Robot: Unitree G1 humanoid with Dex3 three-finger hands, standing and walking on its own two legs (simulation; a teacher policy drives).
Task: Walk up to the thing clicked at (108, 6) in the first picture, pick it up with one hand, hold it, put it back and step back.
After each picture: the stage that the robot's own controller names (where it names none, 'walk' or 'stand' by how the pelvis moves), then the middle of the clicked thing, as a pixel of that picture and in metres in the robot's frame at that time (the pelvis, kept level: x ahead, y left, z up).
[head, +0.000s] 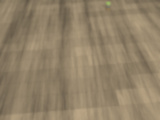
stand; (108, 6) +2.28 -0.38 -0.72
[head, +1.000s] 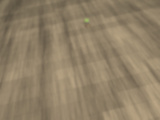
walk; (86, 23) +2.15 +0.09 -0.69
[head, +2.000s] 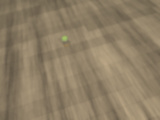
walk; (65, 41) +1.49 +0.35 -0.71
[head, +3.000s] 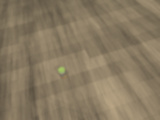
walk; (62, 73) +1.02 +0.31 -0.72
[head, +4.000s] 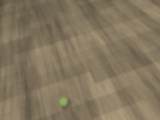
walk; (64, 104) +0.69 +0.28 -0.72
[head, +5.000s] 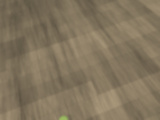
stand; out of the picture +0.46 +0.24 -0.71
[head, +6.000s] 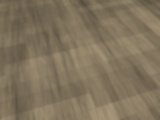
stand; out of the picture +0.44 +0.21 -0.72
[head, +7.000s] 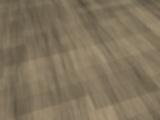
stand; out of the picture +0.42 +0.21 -0.73
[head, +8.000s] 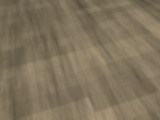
stand; out of the picture +0.41 +0.23 -0.73
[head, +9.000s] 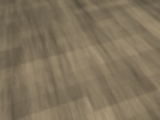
stand; out of the picture +0.41 +0.23 -0.73
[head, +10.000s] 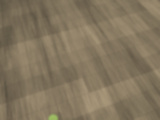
go down; out of the picture +0.42 +0.23 -0.70
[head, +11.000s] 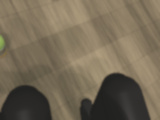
go down; out of the picture +0.50 +0.26 -0.29
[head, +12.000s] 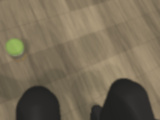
close in; (16, 51) +0.50 +0.24 -0.30
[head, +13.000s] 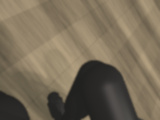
close in; out of the picture +0.48 +0.30 -0.23
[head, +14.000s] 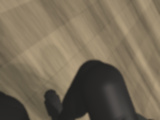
close; out of the picture +0.46 +0.29 -0.24
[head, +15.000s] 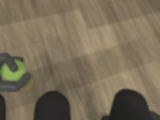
lift; (18, 77) +0.36 +0.24 -0.09
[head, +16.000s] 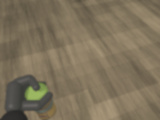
hold; (42, 101) +0.31 +0.16 +0.02
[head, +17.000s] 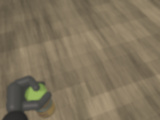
hold; (41, 101) +0.32 +0.17 -0.02
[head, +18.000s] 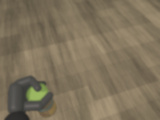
hold; (42, 101) +0.32 +0.17 -0.01
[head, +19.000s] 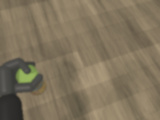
crouch; (32, 81) +0.39 +0.18 -0.08
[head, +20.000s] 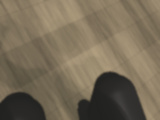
lower; out of the picture +0.50 +0.26 -0.15
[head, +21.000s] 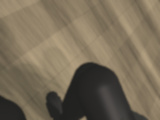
lower; out of the picture +0.46 +0.29 -0.24
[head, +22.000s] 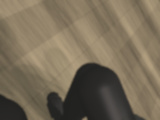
lower; out of the picture +0.46 +0.29 -0.24
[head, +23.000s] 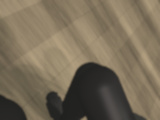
lower; out of the picture +0.46 +0.29 -0.24
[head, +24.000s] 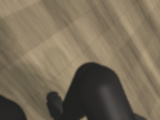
lower; out of the picture +0.46 +0.29 -0.24
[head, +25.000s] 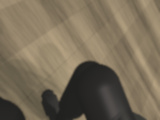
open; out of the picture +0.45 +0.28 -0.24
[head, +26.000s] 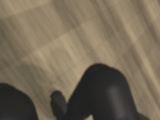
stand; out of the picture +0.44 +0.27 -0.25
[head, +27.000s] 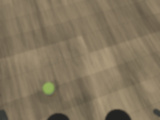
walk; (49, 90) +0.44 +0.20 -0.51
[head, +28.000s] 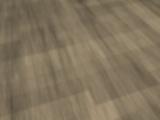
stand; out of the picture +0.39 +0.18 -0.66
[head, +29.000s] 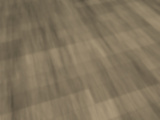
stand; out of the picture +0.40 +0.19 -0.67
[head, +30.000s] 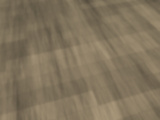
stand; out of the picture +0.40 +0.18 -0.70
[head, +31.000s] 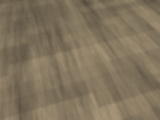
stand; out of the picture +0.40 +0.19 -0.72
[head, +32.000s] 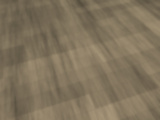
stand; out of the picture +0.39 +0.20 -0.73
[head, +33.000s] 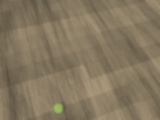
walk; (58, 110) +0.45 +0.14 -0.71
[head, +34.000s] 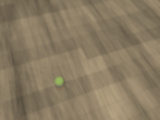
walk; (59, 83) +0.69 +0.18 -0.71
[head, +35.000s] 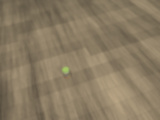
stand; (66, 73) +1.01 +0.27 -0.70
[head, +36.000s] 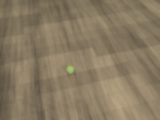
stand; (70, 72) +0.99 +0.15 -0.71
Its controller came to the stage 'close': yes
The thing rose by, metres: 0.68
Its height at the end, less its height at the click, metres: +0.00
